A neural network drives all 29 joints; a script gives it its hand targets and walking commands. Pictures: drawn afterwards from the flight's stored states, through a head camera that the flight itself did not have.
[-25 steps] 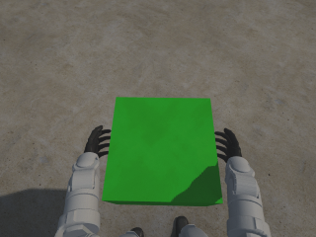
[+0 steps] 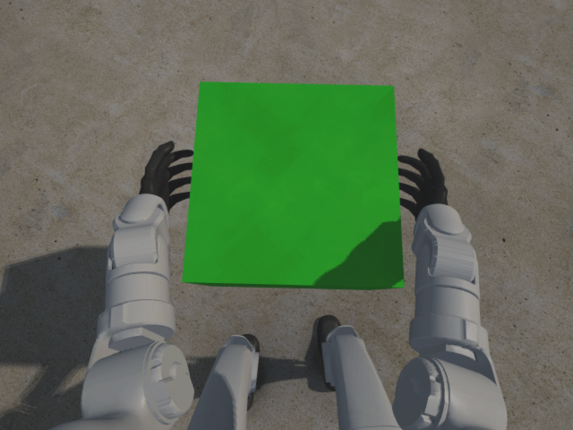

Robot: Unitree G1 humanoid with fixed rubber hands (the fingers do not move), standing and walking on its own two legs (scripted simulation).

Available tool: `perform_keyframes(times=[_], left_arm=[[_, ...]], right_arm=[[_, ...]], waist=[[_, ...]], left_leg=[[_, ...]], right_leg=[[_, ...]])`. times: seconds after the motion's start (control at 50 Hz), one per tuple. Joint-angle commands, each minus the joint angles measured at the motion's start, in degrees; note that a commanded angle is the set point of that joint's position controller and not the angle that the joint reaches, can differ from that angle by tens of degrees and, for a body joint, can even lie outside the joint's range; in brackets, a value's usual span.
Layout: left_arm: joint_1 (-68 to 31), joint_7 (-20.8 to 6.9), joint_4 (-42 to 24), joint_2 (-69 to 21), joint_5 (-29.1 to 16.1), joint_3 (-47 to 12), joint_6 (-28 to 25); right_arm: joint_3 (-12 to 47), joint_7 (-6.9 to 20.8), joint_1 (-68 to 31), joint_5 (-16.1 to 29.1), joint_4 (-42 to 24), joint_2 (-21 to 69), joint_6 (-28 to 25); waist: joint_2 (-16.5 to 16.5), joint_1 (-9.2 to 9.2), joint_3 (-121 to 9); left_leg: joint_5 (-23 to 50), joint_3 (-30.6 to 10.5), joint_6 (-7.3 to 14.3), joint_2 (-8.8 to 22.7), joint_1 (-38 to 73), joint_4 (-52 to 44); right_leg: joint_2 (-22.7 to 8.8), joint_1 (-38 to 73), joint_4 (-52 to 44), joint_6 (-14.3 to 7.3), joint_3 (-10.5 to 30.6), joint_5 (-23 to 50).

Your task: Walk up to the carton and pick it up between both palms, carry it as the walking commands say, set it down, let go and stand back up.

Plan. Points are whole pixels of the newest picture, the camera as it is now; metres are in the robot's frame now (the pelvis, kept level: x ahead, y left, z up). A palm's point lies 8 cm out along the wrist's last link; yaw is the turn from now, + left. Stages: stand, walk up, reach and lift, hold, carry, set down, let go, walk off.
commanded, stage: set down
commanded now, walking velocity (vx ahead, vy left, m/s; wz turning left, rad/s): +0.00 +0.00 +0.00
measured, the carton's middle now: (293, 196) +0.44 -0.01 -0.15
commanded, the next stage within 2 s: none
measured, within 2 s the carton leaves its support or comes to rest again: neither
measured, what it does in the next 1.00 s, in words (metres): lowers itself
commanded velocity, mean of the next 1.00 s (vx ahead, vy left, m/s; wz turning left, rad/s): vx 0.00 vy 0.00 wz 0.00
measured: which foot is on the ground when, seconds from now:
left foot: down 0.00-1.00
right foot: down 0.00-1.00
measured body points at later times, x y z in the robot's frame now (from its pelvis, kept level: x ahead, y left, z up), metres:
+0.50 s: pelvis +0.00 +0.00 -0.07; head +0.25 +0.00 +0.30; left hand +0.46 +0.19 -0.16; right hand +0.44 -0.18 -0.17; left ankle +0.05 +0.13 -0.66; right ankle +0.10 -0.13 -0.66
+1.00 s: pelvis -0.02 +0.01 -0.15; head +0.27 +0.01 +0.19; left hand +0.49 +0.19 -0.25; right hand +0.47 -0.19 -0.25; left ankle +0.05 +0.13 -0.66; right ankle +0.10 -0.12 -0.66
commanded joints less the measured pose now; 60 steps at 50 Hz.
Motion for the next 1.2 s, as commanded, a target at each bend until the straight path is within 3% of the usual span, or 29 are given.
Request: perform_keyframes(times=[0.0, 0.2, 0.32, 0.4, 0.52, 0.7, 0.88, 1.18], left_arm=[[-31.61, -17.38, 2.44, -49.29, -10.99, -31.38, -1.67], [-31.63, -16.47, 1.74, -48.61, -13.47, -34.33, -2.9], [-33.59, -15.46, 2.98, -47.34, -14.88, -35.46, -3.9], [-36.45, -14.99, 4.11, -46.21, -15.83, -35.5, -4.22], [-41.78, -14.2, 5.53, -45.74, -16.99, -34.88, -3.77], [-48.8, -11.8, 6.25, -46.84, -17.22, -33.95, -2.54], [-51.32, -9.91, 6.83, -46.14, -16.78, -33.9, -2.74], [-56.48, -8.83, 8.02, -42.01, -19.3, -34.47, -3.99]], right_arm=[[35.43, 17.72, -32.54, 11.34, 3.74, 51.06, -0.85], [37.96, 16.12, -32.34, 14.13, 3.51, 51.37, -2.76], [38.22, 14.96, -34.16, 15.11, 4.29, 49.86, -3.75], [37.86, 14.13, -36.69, 15.29, 4.97, 48.8, -3.81], [35.92, 13.38, -42.45, 14.85, 5.9, 46.77, -3.2], [31.87, 14.28, -49.95, 14.54, 9.1, 44.05, -2.59], [30.39, 14.3, -53.79, 15.55, 10.4, 43.12, -3.0], [31.54, 10.79, -59.86, 18.0, 9.94, 41.12, -4.24]], waist=[[-2.26, 0.42, -47.25], [-2.65, 1.13, -59.32], [-1.86, 0.66, -63.5], [-1.28, 0.37, -64.53], [-0.56, -0.13, -64.24], [0.76, -0.95, -65.55], [1.15, -0.65, -68.51], [-0.02, -0.96, -70.99]], left_leg=[[2.41, 4.95, 3.4, -5.0, 4.42, -5.38], [12.68, 5.15, 2.14, -5.16, -3.44, 2.02], [14.72, 5.86, 1.54, -5.26, -8.64, 6.03], [12.31, 6.57, 1.26, -5.61, -12.64, 8.23], [5.95, 7.27, 1.05, -6.04, -15.98, 11.27], [3.31, 7.14, 0.25, -5.61, -13.94, 16.55], [6.8, 7.34, -0.1, -5.44, -14.76, 22.61], [6.79, 8.41, 0.12, -5.83, -25.03, 30.74]], right_leg=[[4.98, 36.0, 0.87, -1.63, -3.33, 6.43], [5.04, 29.19, 9.26, -0.79, -3.35, 20.43], [4.7, 25.13, 12.84, -0.51, -3.32, 23.58], [4.52, 23.05, 14.95, -0.27, -3.76, 21.51], [4.83, 16.96, 17.99, -0.14, -5.32, 12.57], [5.8, 3.39, 23.52, -0.89, -8.36, 3.61], [5.9, -3.42, 28.85, -0.72, -9.09, 4.9], [5.42, -4.9, 36.26, 0.1, -8.34, 7.87]])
